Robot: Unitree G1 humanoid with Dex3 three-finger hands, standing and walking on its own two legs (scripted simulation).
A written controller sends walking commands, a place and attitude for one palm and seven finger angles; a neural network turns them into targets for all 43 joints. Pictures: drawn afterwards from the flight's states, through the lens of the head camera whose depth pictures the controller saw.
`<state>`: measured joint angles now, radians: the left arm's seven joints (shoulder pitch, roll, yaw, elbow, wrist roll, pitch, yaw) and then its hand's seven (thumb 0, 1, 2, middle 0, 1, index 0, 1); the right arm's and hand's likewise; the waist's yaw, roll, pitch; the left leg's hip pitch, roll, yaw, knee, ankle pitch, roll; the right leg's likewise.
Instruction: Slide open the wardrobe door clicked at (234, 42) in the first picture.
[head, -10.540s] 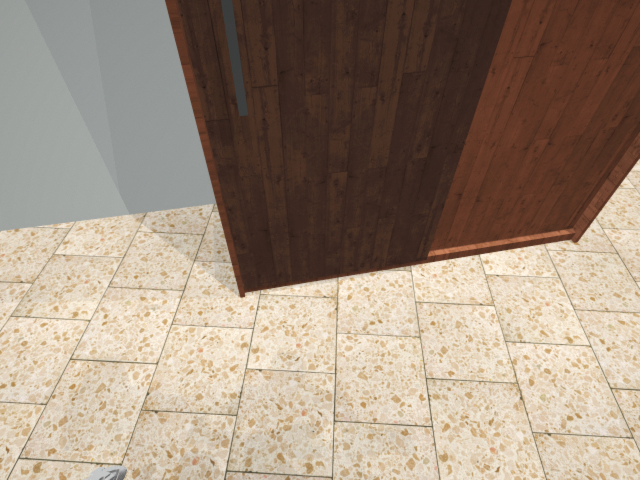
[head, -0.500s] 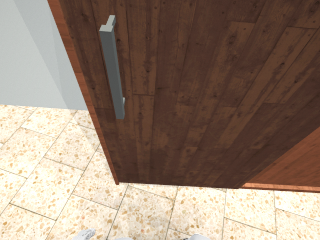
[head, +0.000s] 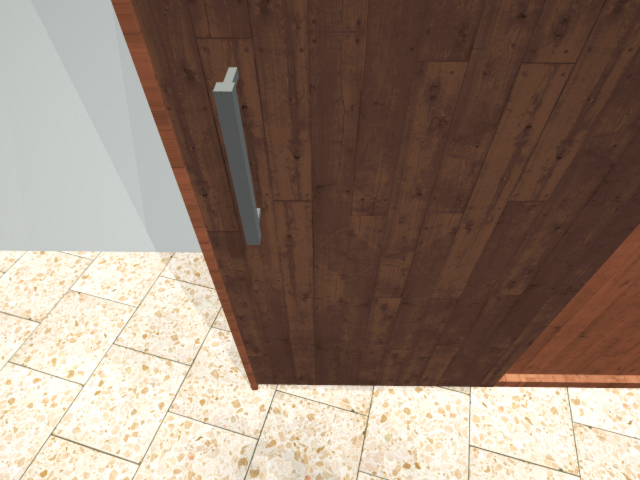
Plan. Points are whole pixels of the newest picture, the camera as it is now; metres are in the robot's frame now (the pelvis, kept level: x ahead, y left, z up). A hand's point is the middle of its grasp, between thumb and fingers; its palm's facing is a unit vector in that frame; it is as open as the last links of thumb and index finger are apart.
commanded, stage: come to a stop and stand still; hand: left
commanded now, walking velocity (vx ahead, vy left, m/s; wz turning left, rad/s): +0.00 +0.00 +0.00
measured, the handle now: (244, 167) +0.47 +0.13 +0.15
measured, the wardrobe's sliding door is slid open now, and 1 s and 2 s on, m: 0.00 0.00 0.00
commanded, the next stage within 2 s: look again from close up in 0.54 s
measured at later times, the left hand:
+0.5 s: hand out of the picture -0.05 +0.15 -0.17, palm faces +0.02 -0.99 -0.16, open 7.4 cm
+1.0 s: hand out of the picture -0.08 +0.16 -0.17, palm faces +0.03 -0.99 -0.14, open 7.4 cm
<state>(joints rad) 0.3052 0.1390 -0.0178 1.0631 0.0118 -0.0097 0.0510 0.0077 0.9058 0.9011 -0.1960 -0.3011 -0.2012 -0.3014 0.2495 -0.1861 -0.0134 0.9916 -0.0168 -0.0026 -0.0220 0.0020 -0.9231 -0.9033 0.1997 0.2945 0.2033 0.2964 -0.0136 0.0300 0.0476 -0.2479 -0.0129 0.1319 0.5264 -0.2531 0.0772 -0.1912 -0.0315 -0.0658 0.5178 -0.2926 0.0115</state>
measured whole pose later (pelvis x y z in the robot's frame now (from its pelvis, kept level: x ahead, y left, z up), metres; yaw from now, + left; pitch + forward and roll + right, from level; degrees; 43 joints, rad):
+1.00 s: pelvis -0.04 +0.01 +0.00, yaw +0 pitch -1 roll -1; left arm 0.39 0.11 -0.02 1.09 0.02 -0.01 0.04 0.01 0.91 0.90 -0.20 -0.30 -0.20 -0.30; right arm 0.32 -0.14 -0.01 1.09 -0.02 0.00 -0.02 0.01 -0.91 -0.90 0.20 0.29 0.20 0.30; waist 0.00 0.00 0.00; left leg -0.28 -0.02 0.14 0.44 -0.15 0.08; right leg -0.24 -0.03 -0.05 0.46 -0.20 0.01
